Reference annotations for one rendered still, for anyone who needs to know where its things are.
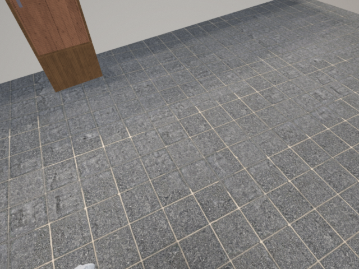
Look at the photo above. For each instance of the cupboard door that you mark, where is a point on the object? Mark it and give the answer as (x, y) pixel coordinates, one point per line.
(52, 24)

